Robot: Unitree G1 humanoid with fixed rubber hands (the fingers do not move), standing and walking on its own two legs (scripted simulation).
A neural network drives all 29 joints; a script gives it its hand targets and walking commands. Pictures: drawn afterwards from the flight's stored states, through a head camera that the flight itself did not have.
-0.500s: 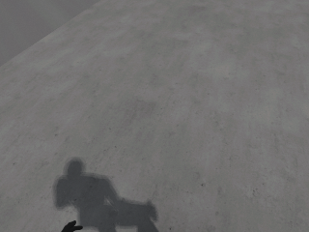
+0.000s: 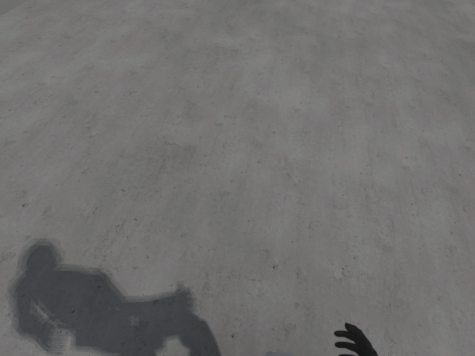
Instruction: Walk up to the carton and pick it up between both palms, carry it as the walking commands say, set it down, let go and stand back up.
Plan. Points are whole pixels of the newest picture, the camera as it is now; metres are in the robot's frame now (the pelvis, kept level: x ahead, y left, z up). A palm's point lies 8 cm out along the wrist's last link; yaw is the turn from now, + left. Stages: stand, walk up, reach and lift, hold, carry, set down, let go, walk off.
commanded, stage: walk up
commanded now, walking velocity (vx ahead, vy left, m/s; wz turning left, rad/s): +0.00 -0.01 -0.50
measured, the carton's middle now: out of the picture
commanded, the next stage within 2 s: none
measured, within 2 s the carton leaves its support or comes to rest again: neither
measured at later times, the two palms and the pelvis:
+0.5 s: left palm (148, 345) +0.16 +0.16 -0.11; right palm out of the picture +0.02 -0.33 -0.14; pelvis +0.00 -0.06 -0.01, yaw -14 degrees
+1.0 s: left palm (143, 344) +0.17 +0.17 -0.14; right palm out of the picture +0.07 -0.33 -0.10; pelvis +0.04 -0.05 +0.00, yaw -29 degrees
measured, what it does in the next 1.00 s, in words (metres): steps on the spot, turning right: right foot, then left foot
